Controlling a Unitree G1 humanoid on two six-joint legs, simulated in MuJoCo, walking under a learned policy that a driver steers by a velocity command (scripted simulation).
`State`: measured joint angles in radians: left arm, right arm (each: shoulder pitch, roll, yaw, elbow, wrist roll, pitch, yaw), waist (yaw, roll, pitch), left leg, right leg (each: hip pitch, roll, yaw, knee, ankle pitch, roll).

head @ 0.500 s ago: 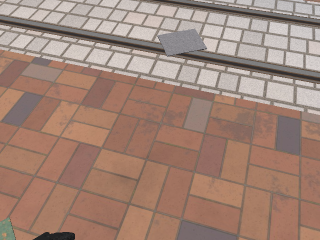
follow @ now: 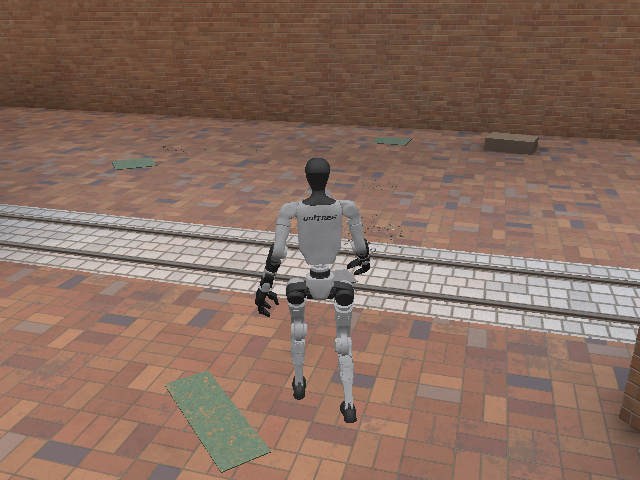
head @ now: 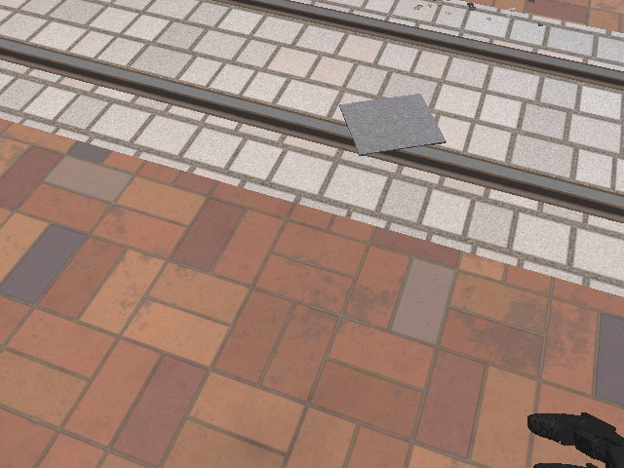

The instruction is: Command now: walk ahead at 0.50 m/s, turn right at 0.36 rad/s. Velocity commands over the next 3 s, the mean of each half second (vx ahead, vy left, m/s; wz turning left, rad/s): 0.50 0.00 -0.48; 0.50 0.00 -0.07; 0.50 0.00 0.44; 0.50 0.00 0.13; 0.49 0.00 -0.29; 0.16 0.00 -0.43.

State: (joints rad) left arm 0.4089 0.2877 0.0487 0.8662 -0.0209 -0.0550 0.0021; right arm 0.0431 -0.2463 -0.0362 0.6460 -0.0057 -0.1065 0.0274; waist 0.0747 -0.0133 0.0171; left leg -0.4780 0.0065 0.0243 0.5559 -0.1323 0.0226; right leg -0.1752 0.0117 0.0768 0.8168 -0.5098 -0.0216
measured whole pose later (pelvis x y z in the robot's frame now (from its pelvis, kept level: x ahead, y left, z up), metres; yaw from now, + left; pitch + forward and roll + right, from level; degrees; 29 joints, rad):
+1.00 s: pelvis +0.52 -0.13 +0.00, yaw -16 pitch +3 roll -1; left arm 0.34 0.29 0.07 0.83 0.00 -0.06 0.01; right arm 0.08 -0.26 -0.04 0.75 0.02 -0.08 0.06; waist 0.06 0.03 0.01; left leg -0.58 0.03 0.03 0.55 -0.01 0.06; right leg 0.10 0.05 -0.06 0.25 -0.40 -0.04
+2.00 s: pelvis +1.09 -0.19 +0.01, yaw +2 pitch +3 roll -2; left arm 0.42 0.29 0.05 0.87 -0.02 -0.06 0.00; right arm 0.03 -0.26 -0.03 0.65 0.01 -0.08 0.04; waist 0.10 0.02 0.01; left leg -0.51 0.03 0.00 0.49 -0.04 0.05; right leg 0.04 0.02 0.00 0.30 -0.38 0.00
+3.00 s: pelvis +1.52 -0.22 +0.01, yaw -23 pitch +2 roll -1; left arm 0.16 0.28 0.05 0.68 0.01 0.02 0.01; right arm 0.17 -0.28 -0.04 0.75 -0.01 -0.02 -0.02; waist 0.01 0.02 0.00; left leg -0.41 0.03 -0.06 0.61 -0.18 -0.06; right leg -0.33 0.12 0.12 0.54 -0.24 -0.05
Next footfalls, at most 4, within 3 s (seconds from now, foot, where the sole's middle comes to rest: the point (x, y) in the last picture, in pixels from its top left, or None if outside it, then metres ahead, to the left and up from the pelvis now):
0.48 right None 0.37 -0.19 -0.76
1.04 left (383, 344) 0.74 -0.09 -0.76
1.52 right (475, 266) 0.98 -0.32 -0.76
2.02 left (375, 182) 1.25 -0.07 -0.76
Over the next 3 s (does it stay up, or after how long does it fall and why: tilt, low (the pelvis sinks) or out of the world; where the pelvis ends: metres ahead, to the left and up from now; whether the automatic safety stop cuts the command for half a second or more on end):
stays up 1.52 -0.22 0.01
